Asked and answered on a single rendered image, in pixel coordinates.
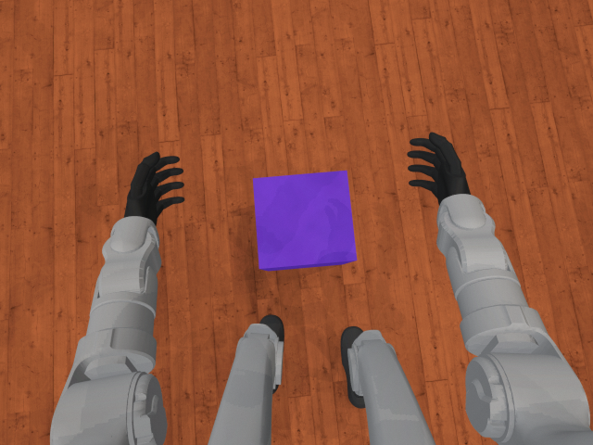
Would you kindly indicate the robot left forearm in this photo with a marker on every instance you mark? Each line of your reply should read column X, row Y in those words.
column 119, row 338

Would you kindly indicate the robot right forearm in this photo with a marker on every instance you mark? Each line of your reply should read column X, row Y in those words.
column 495, row 314

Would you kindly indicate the carton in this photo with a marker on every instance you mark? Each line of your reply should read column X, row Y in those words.
column 303, row 221

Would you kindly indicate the right robot hand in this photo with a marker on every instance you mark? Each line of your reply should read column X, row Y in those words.
column 449, row 177

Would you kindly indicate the right robot upper arm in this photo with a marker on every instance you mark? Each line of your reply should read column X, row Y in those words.
column 526, row 399

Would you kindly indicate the left robot shin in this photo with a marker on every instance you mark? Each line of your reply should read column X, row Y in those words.
column 257, row 328

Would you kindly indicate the left robot hand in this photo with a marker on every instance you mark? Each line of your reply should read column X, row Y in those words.
column 143, row 198

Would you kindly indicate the left robot upper arm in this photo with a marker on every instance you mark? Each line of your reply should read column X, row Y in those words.
column 116, row 410

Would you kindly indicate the robot right thigh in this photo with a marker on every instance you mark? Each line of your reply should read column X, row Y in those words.
column 394, row 415

